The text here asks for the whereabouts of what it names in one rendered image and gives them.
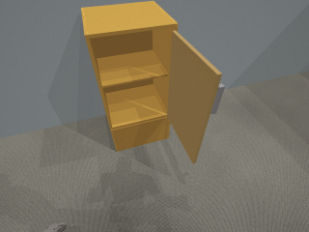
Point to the robot left hand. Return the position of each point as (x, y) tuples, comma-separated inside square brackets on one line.
[(56, 227)]

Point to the handle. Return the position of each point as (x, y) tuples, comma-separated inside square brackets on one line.
[(217, 99)]

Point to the cupboard door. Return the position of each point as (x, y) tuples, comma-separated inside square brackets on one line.
[(193, 84)]

